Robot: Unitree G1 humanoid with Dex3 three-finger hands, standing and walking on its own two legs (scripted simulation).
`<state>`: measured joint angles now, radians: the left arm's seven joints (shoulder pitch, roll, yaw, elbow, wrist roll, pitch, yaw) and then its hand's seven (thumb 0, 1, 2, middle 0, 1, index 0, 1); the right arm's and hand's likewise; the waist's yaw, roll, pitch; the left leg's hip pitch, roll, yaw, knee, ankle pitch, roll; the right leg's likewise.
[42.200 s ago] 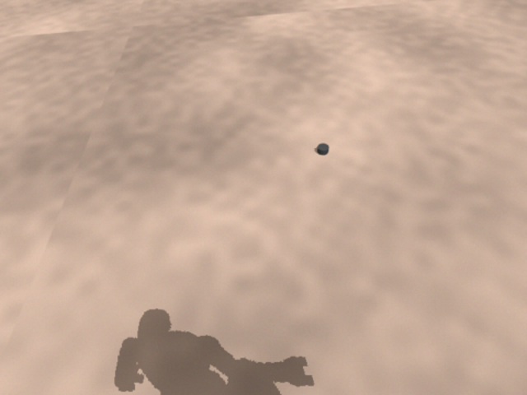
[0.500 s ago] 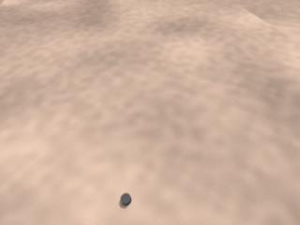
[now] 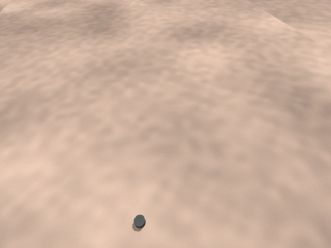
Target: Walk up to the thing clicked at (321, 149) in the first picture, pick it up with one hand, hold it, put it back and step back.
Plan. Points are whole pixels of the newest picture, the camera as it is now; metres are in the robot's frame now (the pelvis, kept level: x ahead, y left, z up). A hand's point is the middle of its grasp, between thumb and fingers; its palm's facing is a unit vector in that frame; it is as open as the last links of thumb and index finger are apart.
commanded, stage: stand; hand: left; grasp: from above
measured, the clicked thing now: (139, 221) +0.41 +0.22 -0.76
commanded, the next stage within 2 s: step back in 1.48 s
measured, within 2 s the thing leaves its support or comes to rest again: neither
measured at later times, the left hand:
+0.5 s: hand out of the picture +0.08 +0.23 -0.16, palm faces +0.00 -0.95 -0.32, open 7.4 cm
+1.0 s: hand out of the picture +0.09 +0.24 -0.16, palm faces +0.00 -0.94 -0.33, open 7.4 cm
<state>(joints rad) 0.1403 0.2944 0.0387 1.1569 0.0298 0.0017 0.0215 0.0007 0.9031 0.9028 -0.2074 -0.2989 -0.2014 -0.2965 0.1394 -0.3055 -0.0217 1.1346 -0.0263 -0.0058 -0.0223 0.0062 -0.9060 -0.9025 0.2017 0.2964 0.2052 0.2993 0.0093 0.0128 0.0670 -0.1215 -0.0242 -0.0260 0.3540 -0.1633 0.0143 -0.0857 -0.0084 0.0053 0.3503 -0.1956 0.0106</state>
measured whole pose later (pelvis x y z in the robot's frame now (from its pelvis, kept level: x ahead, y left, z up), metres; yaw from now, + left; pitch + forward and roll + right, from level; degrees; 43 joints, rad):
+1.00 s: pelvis +0.02 -0.01 +0.00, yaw -1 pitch -3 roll +0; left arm 0.10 0.32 0.03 1.16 0.02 -0.01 0.01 0.00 0.90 0.90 -0.21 -0.30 -0.20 -0.30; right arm 0.11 -0.33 0.00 1.14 -0.02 -0.02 -0.01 0.01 -0.91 -0.90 0.20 0.30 0.21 0.30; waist 0.00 0.01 0.06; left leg -0.10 -0.01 -0.02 0.33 -0.17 0.00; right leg -0.07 0.01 0.01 0.31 -0.19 0.00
